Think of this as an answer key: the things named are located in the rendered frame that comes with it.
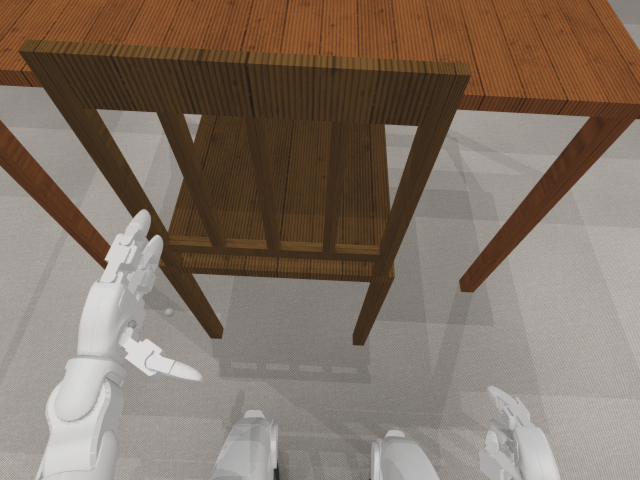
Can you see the robot right hand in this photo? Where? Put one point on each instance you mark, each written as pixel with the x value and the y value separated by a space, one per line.
pixel 528 455

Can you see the robot left hand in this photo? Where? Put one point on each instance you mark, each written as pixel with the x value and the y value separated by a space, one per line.
pixel 116 298

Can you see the robot right thigh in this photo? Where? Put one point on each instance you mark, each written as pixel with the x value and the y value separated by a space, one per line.
pixel 400 458

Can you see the left robot forearm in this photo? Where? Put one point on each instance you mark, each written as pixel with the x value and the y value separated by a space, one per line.
pixel 82 413

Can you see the robot thigh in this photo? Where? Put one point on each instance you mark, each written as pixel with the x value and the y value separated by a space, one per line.
pixel 400 458
pixel 249 452

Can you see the robot left thigh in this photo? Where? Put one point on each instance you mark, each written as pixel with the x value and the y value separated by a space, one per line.
pixel 249 452

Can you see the chair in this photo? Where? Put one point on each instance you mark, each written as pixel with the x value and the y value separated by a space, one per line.
pixel 287 176

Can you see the table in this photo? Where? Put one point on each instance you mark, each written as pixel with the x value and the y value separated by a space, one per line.
pixel 556 57

